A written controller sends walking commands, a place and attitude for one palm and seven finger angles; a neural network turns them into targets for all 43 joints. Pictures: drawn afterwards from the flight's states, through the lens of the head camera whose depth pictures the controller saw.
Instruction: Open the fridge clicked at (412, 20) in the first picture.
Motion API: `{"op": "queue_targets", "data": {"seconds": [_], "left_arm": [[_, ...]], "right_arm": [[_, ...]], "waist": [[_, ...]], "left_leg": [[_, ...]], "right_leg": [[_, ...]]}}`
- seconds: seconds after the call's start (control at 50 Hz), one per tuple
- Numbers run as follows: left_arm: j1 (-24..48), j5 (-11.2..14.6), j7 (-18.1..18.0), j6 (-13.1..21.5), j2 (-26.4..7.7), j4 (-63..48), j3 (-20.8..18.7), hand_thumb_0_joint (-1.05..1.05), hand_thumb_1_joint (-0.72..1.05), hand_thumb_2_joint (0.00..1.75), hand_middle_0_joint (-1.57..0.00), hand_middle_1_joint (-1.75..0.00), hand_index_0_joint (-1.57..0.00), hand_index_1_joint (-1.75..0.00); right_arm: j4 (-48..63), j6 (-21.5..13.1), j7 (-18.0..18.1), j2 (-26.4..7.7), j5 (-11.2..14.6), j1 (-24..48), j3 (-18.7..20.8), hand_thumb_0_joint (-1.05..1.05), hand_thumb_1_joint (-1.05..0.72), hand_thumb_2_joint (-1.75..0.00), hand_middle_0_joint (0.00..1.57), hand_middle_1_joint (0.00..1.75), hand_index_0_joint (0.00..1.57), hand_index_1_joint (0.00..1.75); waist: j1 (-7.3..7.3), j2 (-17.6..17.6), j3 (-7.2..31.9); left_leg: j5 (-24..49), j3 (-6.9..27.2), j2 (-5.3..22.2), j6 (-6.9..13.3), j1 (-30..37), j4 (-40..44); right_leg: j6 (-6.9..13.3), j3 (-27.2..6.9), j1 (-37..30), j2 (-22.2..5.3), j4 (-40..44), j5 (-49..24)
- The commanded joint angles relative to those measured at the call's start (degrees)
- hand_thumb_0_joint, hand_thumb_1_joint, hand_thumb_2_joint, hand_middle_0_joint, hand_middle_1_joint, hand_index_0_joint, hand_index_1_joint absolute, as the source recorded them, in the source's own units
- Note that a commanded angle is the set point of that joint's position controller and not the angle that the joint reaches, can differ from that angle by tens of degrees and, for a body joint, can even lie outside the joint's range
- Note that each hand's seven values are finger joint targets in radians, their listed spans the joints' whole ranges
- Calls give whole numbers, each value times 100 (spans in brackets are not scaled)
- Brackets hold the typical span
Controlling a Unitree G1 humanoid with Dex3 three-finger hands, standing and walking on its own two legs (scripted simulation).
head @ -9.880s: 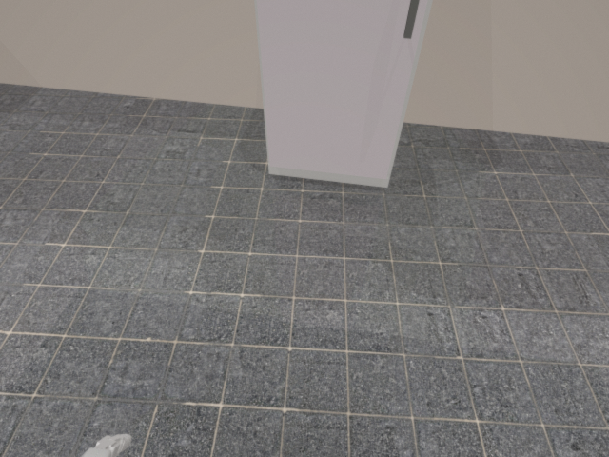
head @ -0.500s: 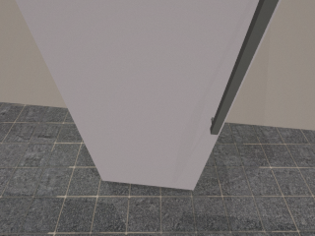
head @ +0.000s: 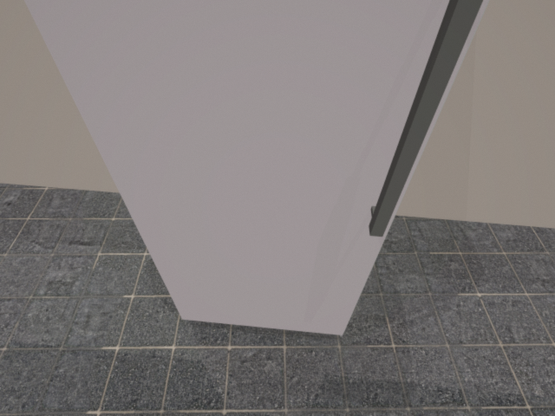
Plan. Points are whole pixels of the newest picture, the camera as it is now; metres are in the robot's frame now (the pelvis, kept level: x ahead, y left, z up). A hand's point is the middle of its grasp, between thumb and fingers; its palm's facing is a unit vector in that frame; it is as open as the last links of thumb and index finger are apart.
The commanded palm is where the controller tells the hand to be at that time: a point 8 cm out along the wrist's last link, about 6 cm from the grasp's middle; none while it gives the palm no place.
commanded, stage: raise the hand to about handle height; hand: right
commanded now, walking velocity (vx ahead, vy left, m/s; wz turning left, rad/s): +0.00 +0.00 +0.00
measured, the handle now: (412, 121) +0.47 -0.16 +0.20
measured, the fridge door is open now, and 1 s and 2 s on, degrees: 0 0 0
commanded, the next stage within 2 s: none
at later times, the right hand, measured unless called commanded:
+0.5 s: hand out of the picture +0.14 -0.21 -0.02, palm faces +0.19 +0.98 -0.04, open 9.2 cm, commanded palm +0.13 -0.26 +0.00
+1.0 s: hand (487, 351) +0.21 -0.24 +0.05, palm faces +0.10 +0.99 -0.08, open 12.2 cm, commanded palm +0.17 -0.29 +0.07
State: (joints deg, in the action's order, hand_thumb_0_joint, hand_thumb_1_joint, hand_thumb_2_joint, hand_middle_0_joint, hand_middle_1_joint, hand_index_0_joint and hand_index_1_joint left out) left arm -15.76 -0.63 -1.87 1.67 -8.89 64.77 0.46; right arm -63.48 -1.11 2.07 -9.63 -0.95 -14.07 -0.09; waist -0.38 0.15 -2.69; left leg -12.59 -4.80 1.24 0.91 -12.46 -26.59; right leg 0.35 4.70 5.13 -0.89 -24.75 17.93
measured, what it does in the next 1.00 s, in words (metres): stands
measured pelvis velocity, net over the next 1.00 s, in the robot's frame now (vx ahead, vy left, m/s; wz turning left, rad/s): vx -0.02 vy -0.01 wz -0.04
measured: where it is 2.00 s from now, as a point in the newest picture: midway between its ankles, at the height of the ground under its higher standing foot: outside the picture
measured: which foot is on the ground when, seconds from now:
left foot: down 0.00-1.00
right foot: down 0.00-1.00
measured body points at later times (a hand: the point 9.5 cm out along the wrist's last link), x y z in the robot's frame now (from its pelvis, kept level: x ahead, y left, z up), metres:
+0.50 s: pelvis -0.04 +0.01 -0.06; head +0.00 -0.01 +0.38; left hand +0.20 +0.23 -0.09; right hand +0.12 -0.26 -0.01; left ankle +0.02 +0.11 -0.74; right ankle -0.05 -0.11 -0.74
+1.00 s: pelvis -0.02 -0.01 -0.03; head +0.01 -0.01 +0.42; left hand +0.15 +0.24 -0.10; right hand +0.20 -0.30 +0.06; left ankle +0.02 +0.11 -0.74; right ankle -0.05 -0.11 -0.74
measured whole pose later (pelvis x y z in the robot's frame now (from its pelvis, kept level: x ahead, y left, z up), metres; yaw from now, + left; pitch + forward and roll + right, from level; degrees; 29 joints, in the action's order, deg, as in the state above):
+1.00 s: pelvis -0.02 -0.01 -0.03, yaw -2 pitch +5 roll +1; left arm -16.8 2.7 -4.9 17.7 -16.3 34.6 1.4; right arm -1.2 -12.7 -17.2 -17.1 17.4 -14.8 16.6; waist -0.9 -1.5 2.8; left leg -18.4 -6.5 2.6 0.5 -29.3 -42.6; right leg 1.3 2.2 24.7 -0.9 -45.2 25.8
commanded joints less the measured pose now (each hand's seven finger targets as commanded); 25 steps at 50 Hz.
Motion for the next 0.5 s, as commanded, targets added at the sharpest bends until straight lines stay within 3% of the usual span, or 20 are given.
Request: {"op": "queue_targets", "data": {"seconds": [0.0,0.02,0.04,0.06,0.08,0.1,0.14,0.16,0.18,0.2,0.22,0.24,0.26,0.3,0.32,0.38,0.4,0.44,0.48], "left_arm": [[524,289,-377,1389,-1099,-2255,-63,0,90,90,-20,-30,-20,-30],[507,279,-327,1617,-882,-2565,-95,0,90,90,-20,-30,-20,-30],[458,327,-317,1672,-1001,-2286,-139,0,90,90,-20,-30,-20,-30],[519,284,-267,1745,-1229,-2612,-272,0,90,90,-20,-30,-20,-30],[424,180,-226,1801,-1284,-2700,-377,0,90,90,-20,-30,-20,-30],[492,158,-159,1835,-1231,-2910,-442,0,90,90,-20,-30,-20,-30],[661,119,12,1856,-1192,-3233,-470,0,90,90,-20,-30,-20,-30],[693,114,101,1836,-1203,-3377,-524,0,90,90,-20,-30,-20,-30],[825,95,187,1821,-1278,-3603,-546,0,90,90,-20,-30,-20,-30],[823,134,269,1760,-1349,-3808,-615,0,90,90,-20,-30,-20,-30],[913,200,270,1699,-1363,-4030,-589,0,90,90,-20,-30,-20,-30],[979,254,249,1631,-1371,-4247,-562,0,90,90,-20,-30,-20,-30],[976,288,201,1558,-1354,-4441,-544,0,90,90,-20,-30,-20,-30],[913,325,84,1442,-1298,-4635,-503,0,90,90,-20,-30,-20,-30],[880,301,39,1439,-1279,-4762,-487,0,90,90,-20,-30,-20,-30],[422,189,-13,1482,-1143,-4614,-423,0,90,90,-20,-30,-20,-30],[330,142,-26,1499,-1189,-4521,-374,0,90,90,-20,-30,-20,-30],[327,162,-59,1556,-1209,-4334,-314,0,90,90,-20,-30,-20,-30],[368,214,-116,1625,-1289,-4215,-265,0,90,90,-20,-30,-20,-30]], "right_arm": [[8299,-1286,507,-2526,826,2467,1457,0,-85,-88,20,33,20,33],[7046,-579,441,-410,860,-299,144,0,-83,-87,21,34,21,34],[6284,-384,422,23,1015,-509,144,0,-81,-86,21,36,21,36],[6591,-678,332,-168,1065,85,267,0,-78,-85,21,37,21,37],[6359,-1040,177,-317,1059,-128,565,0,-76,-84,21,39,21,39],[5843,-1377,-63,-241,1107,-1086,791,0,-74,-83,21,40,21,40],[5239,-2248,-720,190,1337,-1854,680,0,-69,-81,22,43,22,43],[5233,-2752,-1104,130,1489,-2023,851,0,-67,-80,22,45,22,45],[5296,-3211,-1507,-18,1606,-1971,934,0,-64,-79,22,47,22,47],[5043,-3437,-1856,-459,1643,-2153,1402,0,-62,-78,22,48,22,48],[5184,-3406,-2051,-647,1655,-2139,1505,0,-60,-77,22,50,22,50],[5578,-3242,-2148,-677,1718,-1832,1431,0,-57,-76,22,51,22,51],[5894,-3020,-2154,-779,1819,-1607,1539,0,-55,-75,22,53,22,53],[6670,-2755,-1985,-946,1946,-1005,1667,0,-50,-73,23,55,23,55],[7179,-2732,-1829,-942,1896,-682,1601,0,-48,-72,23,57,23,57],[8464,-3027,-1323,-969,1639,-276,1461,0,-41,-69,24,62,24,62],[8733,-3129,-1269,-959,1575,114,1284,0,-39,-68,24,63,24,63],[8437,-3182,-1348,-797,1489,91,969,0,-34,-66,24,66,24,66],[8066,-3066,-1548,-948,1498,213,967,0,-29,-64,24,69,24,69]], "waist": [[104,-1591,2255],[21,-1386,1724],[158,-456,889],[317,117,259],[304,646,302],[1,747,273],[-144,1460,300],[-222,1461,444],[-205,1205,562],[-298,557,669],[-385,394,892],[-375,414,1074],[-377,467,1328],[-302,266,1467],[-227,-95,1454],[-32,-691,2025],[175,-480,1981],[338,-651,1668],[397,-590,1466]], "left_leg": [[1408,711,83,222,870,-348],[632,217,12,185,449,-363],[495,34,20,81,-83,-278],[384,-47,22,7,-561,-224],[8,-101,7,-32,-895,-288],[-208,-111,9,15,-953,-457],[-787,-63,-9,-8,-1510,-1035],[-992,39,4,15,-1604,-1277],[-1042,171,42,51,-1666,-1460],[-935,375,115,156,-1573,-1575],[-911,415,157,148,-1581,-1695],[-960,494,162,112,-1588,-1730],[-1139,551,150,72,-1500,-1719],[-1768,710,140,26,-1636,-1580],[-1825,722,123,22,-1778,-1614],[-417,422,-4,70,-1691,-2021],[-191,352,-51,63,-1818,-2134],[-378,321,-55,50,-2099,-2052],[-782,284,-55,41,-2186,-1933]], "right_leg": [[-42,-195,-422,-30,114,-2156],[-128,-440,138,-107,313,-2600],[-138,-513,467,-136,102,-2245],[-84,-649,991,-78,-151,-1614],[-43,-593,1353,-1,-412,-1076],[-78,-517,1715,56,-601,-864],[-119,-400,2681,127,-1207,-198],[-160,-345,3076,180,-1498,43],[-175,-283,3312,241,-1787,191],[-187,-216,3330,293,-2006,141],[-124,-131,3540,338,-2102,181],[-62,-88,3679,364,-2154,235],[-24,-89,3726,384,-2159,328],[8,-174,3725,349,-2206,627],[33,-202,3642,301,-2219,623],[64,-404,3030,156,-2322,-282],[71,-510,3002,107,-2403,-396],[70,-564,3015,72,-2446,-182],[61,-643,3138,61,-2366,171]]}}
